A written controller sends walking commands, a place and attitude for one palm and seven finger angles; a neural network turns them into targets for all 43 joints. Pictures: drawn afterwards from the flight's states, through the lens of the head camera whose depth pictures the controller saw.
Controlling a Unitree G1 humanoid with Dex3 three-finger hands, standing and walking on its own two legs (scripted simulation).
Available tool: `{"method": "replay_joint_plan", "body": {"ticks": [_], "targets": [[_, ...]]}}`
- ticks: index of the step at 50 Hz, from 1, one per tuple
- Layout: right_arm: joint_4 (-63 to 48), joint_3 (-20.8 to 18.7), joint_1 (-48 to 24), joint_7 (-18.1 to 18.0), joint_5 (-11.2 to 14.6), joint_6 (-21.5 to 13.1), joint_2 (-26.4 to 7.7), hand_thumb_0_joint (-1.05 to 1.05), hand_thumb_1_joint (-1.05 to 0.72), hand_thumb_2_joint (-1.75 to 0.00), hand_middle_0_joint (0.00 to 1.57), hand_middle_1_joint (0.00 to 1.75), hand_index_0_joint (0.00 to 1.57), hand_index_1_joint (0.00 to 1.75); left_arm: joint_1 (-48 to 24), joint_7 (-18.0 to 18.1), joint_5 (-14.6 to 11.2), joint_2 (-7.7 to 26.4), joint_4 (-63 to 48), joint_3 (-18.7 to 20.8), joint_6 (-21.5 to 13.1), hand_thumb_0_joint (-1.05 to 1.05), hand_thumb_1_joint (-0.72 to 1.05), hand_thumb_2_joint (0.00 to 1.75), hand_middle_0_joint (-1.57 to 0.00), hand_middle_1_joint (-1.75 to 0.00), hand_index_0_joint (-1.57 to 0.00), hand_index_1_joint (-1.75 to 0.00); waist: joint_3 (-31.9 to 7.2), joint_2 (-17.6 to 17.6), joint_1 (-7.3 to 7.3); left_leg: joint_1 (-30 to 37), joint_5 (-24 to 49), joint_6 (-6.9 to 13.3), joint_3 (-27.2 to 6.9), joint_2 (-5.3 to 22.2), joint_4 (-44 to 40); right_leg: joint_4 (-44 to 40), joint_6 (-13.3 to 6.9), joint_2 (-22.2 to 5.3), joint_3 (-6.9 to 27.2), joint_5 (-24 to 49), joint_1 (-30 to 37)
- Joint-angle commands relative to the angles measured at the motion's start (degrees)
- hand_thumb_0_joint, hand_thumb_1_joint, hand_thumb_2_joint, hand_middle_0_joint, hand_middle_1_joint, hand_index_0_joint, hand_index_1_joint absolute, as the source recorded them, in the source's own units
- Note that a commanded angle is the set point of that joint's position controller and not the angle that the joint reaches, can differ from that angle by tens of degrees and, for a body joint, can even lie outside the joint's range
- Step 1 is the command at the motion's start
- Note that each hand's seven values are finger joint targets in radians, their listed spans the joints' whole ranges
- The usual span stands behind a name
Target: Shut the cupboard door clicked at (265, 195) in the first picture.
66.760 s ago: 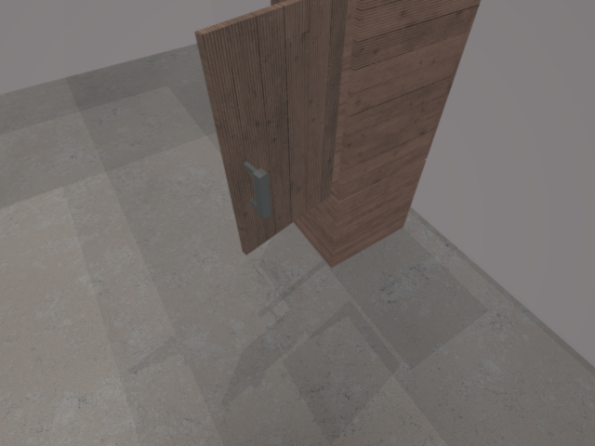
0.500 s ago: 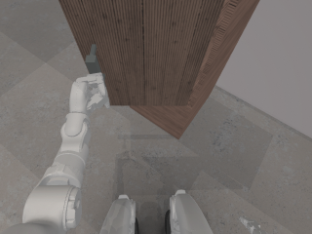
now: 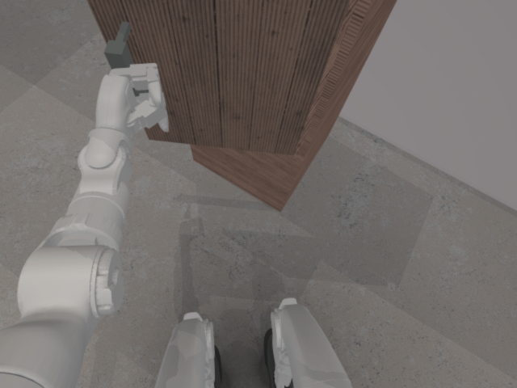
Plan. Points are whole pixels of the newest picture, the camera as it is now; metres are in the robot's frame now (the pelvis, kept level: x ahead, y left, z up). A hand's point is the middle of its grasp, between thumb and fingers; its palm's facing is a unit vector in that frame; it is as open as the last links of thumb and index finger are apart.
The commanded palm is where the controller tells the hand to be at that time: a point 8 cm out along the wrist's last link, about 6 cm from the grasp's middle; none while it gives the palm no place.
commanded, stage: push the door shut along its arc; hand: left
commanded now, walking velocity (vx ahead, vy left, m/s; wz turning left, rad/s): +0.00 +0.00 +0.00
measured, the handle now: (133, 71) +0.60 +0.14 +0.04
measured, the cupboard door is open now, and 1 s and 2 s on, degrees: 27 14 14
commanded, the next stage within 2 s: pull the fist back off the door in 0.70 s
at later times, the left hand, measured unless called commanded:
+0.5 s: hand (178, 79) +0.57 +0.07 +0.05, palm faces -0.29 -0.95 -0.04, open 3.1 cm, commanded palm +0.58 +0.11 +0.05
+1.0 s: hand (194, 63) +0.61 +0.05 +0.04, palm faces +0.04 -1.00 +0.05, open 2.9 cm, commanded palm +0.58 +0.08 +0.05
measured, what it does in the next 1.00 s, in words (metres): stands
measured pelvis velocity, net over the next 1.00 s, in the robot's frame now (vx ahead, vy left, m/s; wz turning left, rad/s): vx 0.00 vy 0.00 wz -0.06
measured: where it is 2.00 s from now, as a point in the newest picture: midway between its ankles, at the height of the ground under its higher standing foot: outside the picture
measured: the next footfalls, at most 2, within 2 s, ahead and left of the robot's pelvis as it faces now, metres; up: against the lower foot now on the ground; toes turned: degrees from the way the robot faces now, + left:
none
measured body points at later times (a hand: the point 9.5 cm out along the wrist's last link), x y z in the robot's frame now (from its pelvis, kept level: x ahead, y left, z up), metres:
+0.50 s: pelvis +0.00 +0.00 -0.01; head +0.19 +0.01 +0.39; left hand +0.58 +0.12 +0.06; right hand -0.02 -0.26 -0.12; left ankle +0.03 +0.09 -0.60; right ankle +0.05 -0.11 -0.60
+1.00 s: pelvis +0.00 +0.00 -0.03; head +0.21 +0.00 +0.37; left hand +0.61 +0.10 +0.04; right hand -0.05 -0.24 -0.13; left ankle +0.03 +0.09 -0.60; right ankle +0.05 -0.11 -0.60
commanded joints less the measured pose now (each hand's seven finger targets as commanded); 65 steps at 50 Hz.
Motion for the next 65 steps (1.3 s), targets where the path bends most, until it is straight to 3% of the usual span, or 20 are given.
{"method": "replay_joint_plan", "body": {"ticks": [1, 8, 11, 20, 21, 23, 25, 35, 38, 40, 41, 43, 44, 46, 48, 51, 55, 57, 61, 65], "targets": [[-2.2, -3.3, 9.9, -0.4, -0.4, -1.3, -10.4, 0.0, -0.9, -0.9, 0.2, 0.3, 0.2, 0.3, -31.7, -1.5, 1.3, 8.5, -10.5, -0.6, -3.3, 0.0, 0.9, 0.9, -1.3, -1.5, -1.3, -1.5, -30.5, 5.6, -4.98, 22.1, 15.5, -0.5, -6.2, 0.8, -8.1, -8.7, -0.5, 1.0, 3.1, 10.0, 11.0], [-2.5, -2.7, 11.7, -0.3, -0.4, -1.3, -10.9, 0.0, -0.9, -0.9, 0.2, 0.3, 0.2, 0.3, -34.8, -3.5, 1.8, 15.0, -9.3, 3.2, -0.9, 0.0, 0.9, 0.9, -1.3, -1.5, -1.3, -1.5, -35.3, 7.9, -5.0, 21.0, 19.4, -0.2, -5.8, 1.0, -6.2, -7.5, -0.7, 1.5, 3.4, 13.1, 13.2], [-2.6, -2.5, 12.2, -0.3, -0.4, -1.2, -11.0, 0.0, -0.9, -0.9, 0.2, 0.3, 0.2, 0.3, -35.6, -4.4, 1.7, 17.3, -9.0, 4.6, 0.5, 0.0, 0.9, 0.9, -1.3, -1.5, -1.3, -1.5, -34.5, 7.2, -5.35, 19.3, 19.3, 0.0, -5.4, 1.2, -5.7, -7.6, -0.6, 1.7, 3.5, 13.7, 14.3], [-1.8, -2.5, 13.7, -0.3, -0.4, -2.1, -11.2, 0.0, -0.9, -0.9, 0.2, 0.3, 0.2, 0.3, -41.3, -6.9, 2.0, 16.8, -9.8, 2.7, 2.6, 0.0, 0.9, 0.9, -1.3, -1.5, -1.3, -1.5, -36.2, 8.3, -7.39, 20.3, 21.1, 0.3, -5.7, 1.4, -4.2, -7.3, -0.5, 2.1, 3.4, 15.2, 12.3], [-1.5, -2.4, 13.8, -0.3, -0.4, -2.2, -11.1, 0.0, -0.9, -0.9, 0.2, 0.3, 0.2, 0.3, -42.1, -7.1, 1.9, 16.0, -8.3, 1.9, 3.3, 0.0, 0.9, 0.9, -1.3, -1.5, -1.3, -1.5, -34.5, 7.9, -8.09, 19.6, 20.2, 0.3, -5.8, 1.4, -4.2, -7.5, -0.5, 2.1, 3.2, 14.4, 11.5], [-1.3, -2.2, 14.5, -0.5, -0.5, -2.6, -11.3, 0.0, -0.9, -0.9, 0.2, 0.3, 0.2, 0.3, -44.1, -7.4, 2.0, 18.7, -8.5, 3.8, 3.6, 0.0, 0.9, 0.9, -1.3, -1.5, -1.3, -1.5, -34.8, 8.2, -8.07, 19.3, 20.7, 0.4, -5.9, 1.5, -3.8, -7.1, -0.5, 2.2, 3.2, 14.5, 11.4], [-1.3, -2.1, 14.5, -0.5, -0.6, -2.8, -11.2, 0.0, -0.9, -0.9, 0.2, 0.3, 0.2, 0.3, -45.3, -7.7, 2.1, 17.4, -7.7, 2.4, 4.5, 0.0, 0.9, 0.9, -1.3, -1.5, -1.3, -1.5, -34.9, 8.6, -8.74, 18.6, 20.3, 0.5, -5.7, 1.3, -3.3, -7.1, -0.6, 2.3, 3.2, 14.2, 10.7], [-1.6, -1.0, 15.8, -0.5, -1.2, -3.7, -11.5, 0.0, -0.9, -0.9, 0.2, 0.3, 0.2, 0.3, -48.5, -8.2, 4.8, 22.5, -1.9, 4.4, 8.1, 0.0, 0.9, 0.9, -1.3, -1.5, -1.3, -1.5, -33.9, 10.2, -9.9, 13.8, 19.9, 0.8, -5.3, 1.4, -0.4, -4.9, -0.7, 2.6, 2.8, 13.4, 7.6], [-1.7, -1.3, 16.7, -0.5, -1.4, -3.8, -11.7, 0.0, -0.9, -0.9, 0.2, 0.3, 0.2, 0.3, -51.3, -8.7, 5.5, 23.4, -5.5, 4.3, 7.8, 0.0, 0.9, 0.9, -1.3, -1.5, -1.3, -1.5, -38.4, 12.4, -10.07, 17.0, 23.0, 0.7, -6.0, 1.7, 0.1, -3.7, -0.8, 2.7, 2.5, 15.7, 7.1], [-1.3, -1.4, 17.0, -0.7, -1.3, -3.9, -11.9, 0.0, -0.9, -0.9, 0.2, 0.3, 0.2, 0.3, -52.5, -9.4, 5.4, 23.0, -5.7, 3.8, 8.6, 0.0, 0.9, 0.9, -1.3, -1.5, -1.3, -1.5, -38.7, 12.7, -10.69, 17.9, 23.5, 0.6, -6.3, 1.9, 0.5, -3.6, -0.6, 2.8, 2.2, 15.7, 5.7], [-3.6, -0.6, 19.2, -0.3, -2.7, -4.0, -10.9, 0.0, -0.9, -0.9, 0.2, 0.3, 0.2, 0.3, -50.3, 1.0, 0.3, 23.7, -6.3, 15.9, 9.5, 0.0, 0.9, 0.9, -1.3, -1.5, -1.3, -1.5, -38.8, 12.3, -6.76, 14.8, 22.2, 0.2, -6.6, 2.2, -0.8, -3.9, -0.4, 2.6, 2.1, 15.0, 7.9], [-3.6, -0.8, 17.8, 1.3, -2.9, -4.0, -10.0, 0.0, -0.9, -0.9, 0.2, 0.3, 0.2, 0.3, -45.2, 8.7, 1.4, 16.3, -4.1, 11.3, 10.1, 0.0, 0.9, 0.9, -1.3, -1.5, -1.3, -1.5, -37.4, 11.3, -6.95, 15.8, 22.0, -0.7, -7.1, 2.7, -2.4, -4.1, 0.1, 2.4, 1.5, 14.0, 7.3], [-3.5, -1.2, 18.5, 2.0, -3.5, -3.9, -9.8, 0.0, -0.9, -0.9, 0.2, 0.3, 0.2, 0.3, -43.9, 11.9, 1.6, 14.6, -5.1, 12.3, 9.7, 0.0, 0.9, 0.9, -1.3, -1.5, -1.3, -1.5, -37.8, 8.7, -6.75, 15.9, 22.2, -0.7, -6.9, 2.7, -2.4, -4.3, 0.4, 2.5, 1.3, 14.4, 8.1], [-3.4, -2.0, 19.3, 3.3, -4.3, -3.7, -9.5, 0.0, -0.9, -0.9, 0.2, 0.3, 0.2, 0.3, -43.3, 18.0, 5.7, 14.7, -9.3, 11.6, 7.2, 0.0, 0.9, 0.9, -1.3, -1.5, -1.3, -1.5, -41.9, 10.6, -5.9, 17.6, 25.2, -1.1, -6.0, 2.5, -2.4, -4.2, 0.4, 2.2, 1.7, 17.6, 11.1], [-3.0, -2.3, 20.2, 4.3, -4.7, -3.0, -9.7, 0.0, -0.9, -0.9, 0.2, 0.3, 0.2, 0.3, -43.1, 20.4, 9.6, 16.9, -10.8, 11.7, 5.0, 0.0, 0.9, 0.9, -1.3, -1.5, -1.3, -1.5, -44.4, 10.5, -5.73, 18.1, 27.3, -1.0, -5.4, 2.3, -2.1, -3.8, 0.3, 2.1, 2.1, 20.6, 13.2], [-2.4, -2.9, 19.9, 5.3, -4.3, -2.7, -9.3, 0.0, -0.9, -0.9, 0.2, 0.3, 0.2, 0.3, -43.2, 19.9, 13.8, 16.9, -13.2, 8.2, 1.7, 0.0, 0.9, 0.9, -1.3, -1.5, -1.3, -1.5, -42.9, 9.5, -6.53, 17.1, 24.0, -0.5, -4.1, 1.9, -3.3, -5.8, 0.5, 2.1, 3.4, 20.7, 17.1], [-2.1, -3.4, 18.4, 4.6, -3.1, -3.0, -9.4, 0.0, -0.9, -0.9, 0.2, 0.3, 0.2, 0.3, -44.0, 15.8, 8.8, 14.0, -14.4, 6.9, -0.3, 0.0, 0.9, 0.9, -1.3, -1.5, -1.3, -1.5, -41.8, 7.2, -7.15, 17.7, 19.2, -0.5, -3.9, 1.2, -6.1, -8.9, 0.7, 2.3, 4.3, 19.2, 21.4], [-2.1, -3.3, 18.1, 4.0, -2.7, -3.4, -9.3, 0.0, -0.9, -0.9, 0.2, 0.3, 0.2, 0.3, -40.3, 14.2, 6.2, 13.3, -12.4, 7.9, -0.1, 0.0, 0.9, 0.9, -1.3, -1.5, -1.3, -1.5, -40.2, 6.3, -6.22, 16.7, 17.9, -0.4, -3.2, 0.8, -7.0, -9.9, 0.6, 2.2, 4.6, 18.8, 22.9], [-1.7, -3.0, 16.8, 3.9, -2.5, -3.0, -8.9, 0.0, -0.9, -0.9, 0.2, 0.3, 0.2, 0.3, -30.2, 13.0, 5.8, 7.9, -4.0, 5.0, 0.6, 0.0, 0.9, 0.9, -1.3, -1.5, -1.3, -1.5, -29.1, 2.8, -5.75, 12.5, 13.9, -0.2, -2.3, 0.6, -8.0, -11.5, 0.5, 2.0, 4.3, 14.5, 20.2], [-2.5, -3.0, 15.2, 4.0, -2.5, -2.7, -8.7, 0.0, -0.9, -0.9, 0.2, 0.3, 0.2, 0.3, -25.8, 12.6, 5.0, 3.1, -2.5, 2.3, -0.5, 0.0, 0.9, 0.9, -1.3, -1.5, -1.3, -1.5, -25.1, 1.2, -5.12, 11.9, 12.7, -0.2, -2.2, 0.3, -8.7, -11.5, 0.2, 1.8, 3.9, 12.8, 18.0]]}}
